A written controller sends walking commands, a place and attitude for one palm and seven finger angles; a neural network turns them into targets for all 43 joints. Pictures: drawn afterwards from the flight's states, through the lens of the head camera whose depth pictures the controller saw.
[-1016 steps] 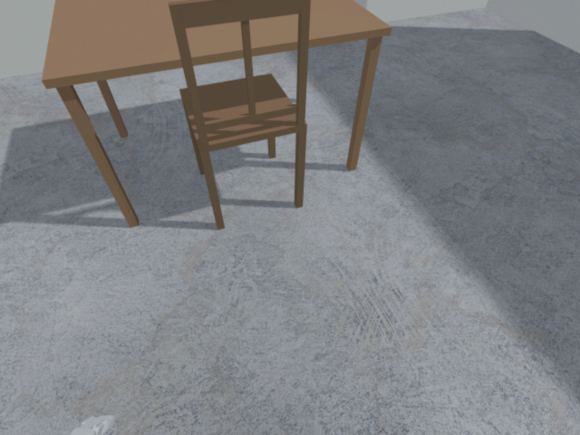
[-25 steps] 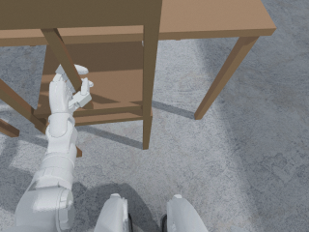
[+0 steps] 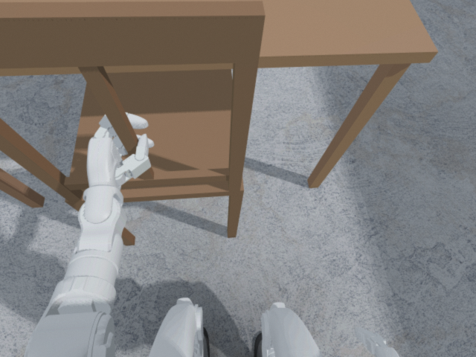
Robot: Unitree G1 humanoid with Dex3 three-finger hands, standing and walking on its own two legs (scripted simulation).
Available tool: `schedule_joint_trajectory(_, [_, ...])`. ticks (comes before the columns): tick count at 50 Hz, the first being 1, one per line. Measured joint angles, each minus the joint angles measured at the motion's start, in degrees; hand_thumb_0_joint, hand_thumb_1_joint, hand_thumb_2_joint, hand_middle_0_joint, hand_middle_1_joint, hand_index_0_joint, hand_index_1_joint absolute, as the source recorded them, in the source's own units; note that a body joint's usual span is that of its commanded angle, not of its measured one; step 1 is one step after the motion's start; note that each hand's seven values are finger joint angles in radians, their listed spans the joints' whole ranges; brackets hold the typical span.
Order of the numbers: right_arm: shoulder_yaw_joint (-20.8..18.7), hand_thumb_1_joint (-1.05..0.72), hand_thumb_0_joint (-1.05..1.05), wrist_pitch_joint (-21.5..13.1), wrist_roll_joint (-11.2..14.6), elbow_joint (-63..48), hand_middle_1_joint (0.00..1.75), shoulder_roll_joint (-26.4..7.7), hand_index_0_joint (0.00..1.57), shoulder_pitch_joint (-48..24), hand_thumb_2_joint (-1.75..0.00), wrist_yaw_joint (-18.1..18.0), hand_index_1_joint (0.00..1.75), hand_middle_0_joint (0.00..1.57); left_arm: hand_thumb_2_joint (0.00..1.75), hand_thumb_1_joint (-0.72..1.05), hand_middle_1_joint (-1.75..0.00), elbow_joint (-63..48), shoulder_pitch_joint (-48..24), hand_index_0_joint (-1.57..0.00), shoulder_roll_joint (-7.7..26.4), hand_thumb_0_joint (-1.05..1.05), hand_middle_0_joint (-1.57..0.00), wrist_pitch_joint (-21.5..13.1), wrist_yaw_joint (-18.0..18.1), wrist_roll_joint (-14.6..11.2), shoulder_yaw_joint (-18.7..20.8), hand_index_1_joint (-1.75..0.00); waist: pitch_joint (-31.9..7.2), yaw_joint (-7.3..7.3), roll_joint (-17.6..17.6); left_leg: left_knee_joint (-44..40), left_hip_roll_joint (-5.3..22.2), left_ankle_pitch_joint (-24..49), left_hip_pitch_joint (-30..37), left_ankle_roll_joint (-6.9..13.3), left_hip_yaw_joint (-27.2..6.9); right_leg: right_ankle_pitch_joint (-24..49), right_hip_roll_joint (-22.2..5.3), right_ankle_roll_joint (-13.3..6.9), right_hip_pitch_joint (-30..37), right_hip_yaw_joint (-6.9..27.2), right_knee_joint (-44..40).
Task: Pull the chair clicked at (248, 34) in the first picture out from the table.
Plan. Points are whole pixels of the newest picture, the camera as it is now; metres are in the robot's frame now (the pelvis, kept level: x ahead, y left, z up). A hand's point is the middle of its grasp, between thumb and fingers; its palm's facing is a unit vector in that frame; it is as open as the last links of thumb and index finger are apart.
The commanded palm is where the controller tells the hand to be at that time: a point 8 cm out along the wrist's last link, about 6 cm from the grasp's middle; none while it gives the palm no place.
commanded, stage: step backward, pulling the chair out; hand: left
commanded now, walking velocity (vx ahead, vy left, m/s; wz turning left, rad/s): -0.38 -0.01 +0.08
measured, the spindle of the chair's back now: (127, 135) +0.46 +0.18 +0.04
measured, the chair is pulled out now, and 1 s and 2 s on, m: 0.03 0.17 0.22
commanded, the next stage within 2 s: none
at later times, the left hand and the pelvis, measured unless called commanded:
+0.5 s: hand (151, 172) +0.40 +0.13 +0.03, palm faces +0.01 -0.99 -0.14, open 5.0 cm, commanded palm +0.37 +0.18 +0.03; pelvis -0.01 +0.01 +0.09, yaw -1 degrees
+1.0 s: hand (169, 229) +0.30 +0.10 +0.03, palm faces -0.01 -0.99 -0.15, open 5.1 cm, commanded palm +0.32 +0.15 +0.04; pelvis -0.06 -0.01 +0.09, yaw +1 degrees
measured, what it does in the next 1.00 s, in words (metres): rises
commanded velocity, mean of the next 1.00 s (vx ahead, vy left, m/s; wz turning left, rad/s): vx -0.38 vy -0.03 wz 0.10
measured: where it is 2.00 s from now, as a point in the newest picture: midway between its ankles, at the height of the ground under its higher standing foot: outside the picture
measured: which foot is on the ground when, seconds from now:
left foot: down 0.00-1.00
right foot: down 0.00-1.00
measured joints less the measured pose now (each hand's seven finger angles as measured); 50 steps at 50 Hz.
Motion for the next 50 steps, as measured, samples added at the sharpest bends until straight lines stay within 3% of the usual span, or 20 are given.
schedule_joint_trajectory(4, [0.91,-0.91,0.0,3.03,2.05,-0.88,0.3,0.79,0.2,0.71,-0.9,-3.27,0.3,0.2,0.82,0.73,-1.33,3.33,-1.39,-0.43,0.3,0.03,-0.41,10.33,4.67,1.73,-3.96,-1.45,3.29,0.32,0.57,-10.77,-0.68,4.14,10.74,-0.02,0.52,3.96,-0.12,-0.34,10.66,0.33,-10.94])
schedule_joint_trajectory(6, [1.66,-0.91,0.0,3.65,2.51,-0.69,0.3,0.74,0.2,1.67,-0.9,-4.15,0.3,0.2,0.81,0.73,-1.26,7.72,-2.03,-0.44,-0.65,0.03,-0.36,12.2,5.76,0.58,-4.46,-1.45,3.31,0.33,0.52,-16.69,-1.04,6.47,15.53,0.04,0.9,6.57,-0.24,0.09,15.33,0.64,-16.89])
schedule_joint_trajectory(11, [1.84,-0.9,0.0,2.77,2.59,1.37,0.3,0.23,0.2,3.01,-0.9,-5.6,0.3,0.2,0.79,0.74,-1.13,16.43,-3.81,-0.47,-1.8,0.04,-0.29,11.47,6.08,0.6,-4.97,-1.45,3.79,0.16,-0.63,-26.23,-1.14,10.46,23.46,0.26,1.3,11.93,0.06,0.9,22.99,0.91,-26.62])
schedule_joint_trajectory(18, [-0.35,-0.9,0.0,-0.06,1.76,4.53,0.3,-0.96,0.2,2.81,-0.9,-6.57,0.3,0.2,0.77,0.74,-1.13,19.88,-4.97,-0.49,-0.97,0.03,-0.3,10.55,4.63,1.81,-6.73,-1.45,6.4,-0.19,-1.57,-30.44,-1.52,12.68,27.89,0.71,2.32,13.96,-0.1,0.97,27.21,2.03,-30.91])
schedule_joint_trajectory(26, [-0.46,-0.9,0.0,-1.7,1.46,5.42,0.3,-0.18,0.2,1.67,-0.9,-6.45,0.3,0.2,0.77,0.73,-1.13,16.7,-2.65,-0.5,-1.15,0.02,-0.31,10.06,3.87,1.33,-5.82,-1.45,10.72,-0.07,-0.09,-32.59,-0.69,14.89,30.3,0.12,3.03,15.86,0.76,0.29,29.13,2.72,-32.86])
schedule_joint_trajectory(33, [0.46,-0.9,0.0,-3.08,2.39,6.86,0.3,0.78,0.2,0.99,-0.9,-6.91,0.3,0.2,0.77,0.72,-1.12,17.61,-2.32,-0.5,-2.56,0.02,-0.31,10.18,4.37,1.23,-7.1,-1.45,11.21,0.69,0.63,-34.63,0.24,17.64,30.7,-1.24,1.73,18.41,1.82,-1.0,29.91,1.42,-35.1])
schedule_joint_trajectory(50, [-0.19,-0.9,0.0,-8.37,3.38,9.53,0.3,-3.53,0.2,-0.6,-0.9,-8.78,0.3,0.2,0.77,0.71,-1.12,22.0,-1.96,-0.5,-5.72,0.02,-0.28,10.17,6.0,1.13,-12.16,-1.45,12.14,1.19,0.31,-36.89,-0.8,21.47,33.91,-0.9,0.98,20.9,0.86,-0.73,32.78,0.5,-35.69])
